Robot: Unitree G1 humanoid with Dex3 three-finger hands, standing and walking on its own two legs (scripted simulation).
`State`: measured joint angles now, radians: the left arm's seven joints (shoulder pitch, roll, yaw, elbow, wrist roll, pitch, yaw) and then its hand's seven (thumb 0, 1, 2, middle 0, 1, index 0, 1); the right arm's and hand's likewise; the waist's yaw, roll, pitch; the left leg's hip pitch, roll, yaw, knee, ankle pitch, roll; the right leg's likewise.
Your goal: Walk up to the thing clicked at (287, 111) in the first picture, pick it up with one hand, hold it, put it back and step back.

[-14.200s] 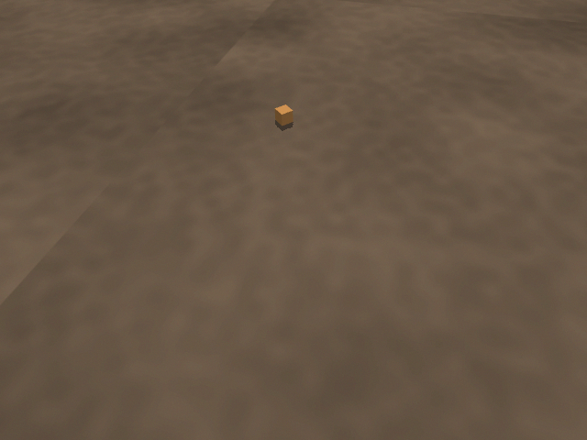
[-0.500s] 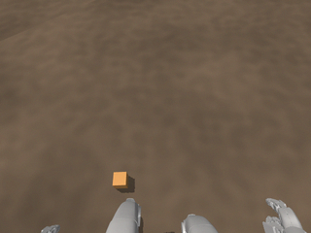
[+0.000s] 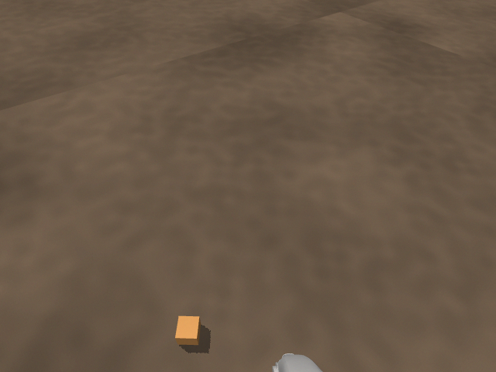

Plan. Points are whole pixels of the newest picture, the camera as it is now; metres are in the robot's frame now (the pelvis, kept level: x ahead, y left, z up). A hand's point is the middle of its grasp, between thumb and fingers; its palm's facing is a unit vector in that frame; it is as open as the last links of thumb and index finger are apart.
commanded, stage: walk up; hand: left
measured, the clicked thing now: (188, 330) +0.42 +0.20 -0.73
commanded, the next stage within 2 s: none
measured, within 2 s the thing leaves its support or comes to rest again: neither
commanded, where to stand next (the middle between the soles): +0.03 -0.02 m, yaw -4 degrees
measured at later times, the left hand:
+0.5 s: hand out of the picture +0.09 +0.26 -0.14, palm faces +0.01 -0.90 -0.43, open 7.4 cm
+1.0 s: hand out of the picture +0.14 +0.22 -0.14, palm faces -0.10 -0.91 -0.41, open 7.4 cm
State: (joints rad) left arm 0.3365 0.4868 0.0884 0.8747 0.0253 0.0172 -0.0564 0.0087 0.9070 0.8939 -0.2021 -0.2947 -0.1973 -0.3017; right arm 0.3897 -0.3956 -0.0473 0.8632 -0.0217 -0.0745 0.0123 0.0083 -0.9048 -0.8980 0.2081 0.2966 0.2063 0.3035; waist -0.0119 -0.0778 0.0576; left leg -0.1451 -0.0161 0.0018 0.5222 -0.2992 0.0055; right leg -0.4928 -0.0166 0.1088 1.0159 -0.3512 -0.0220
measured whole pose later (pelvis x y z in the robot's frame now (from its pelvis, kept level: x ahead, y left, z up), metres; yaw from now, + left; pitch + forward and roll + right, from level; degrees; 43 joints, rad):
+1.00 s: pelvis +0.01 -0.04 -0.01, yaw -2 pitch -3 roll +0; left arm 0.15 0.38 0.01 0.83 0.00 -0.04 0.01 0.01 0.91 0.89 -0.20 -0.29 -0.20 -0.30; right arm 0.28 -0.43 -0.06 0.85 0.02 0.06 -0.02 0.01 -0.91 -0.90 0.20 0.30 0.20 0.30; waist -0.03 0.03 0.19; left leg -0.36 -0.04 -0.10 1.13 -0.61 0.00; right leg -0.39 0.00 -0.01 0.64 -0.19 -0.03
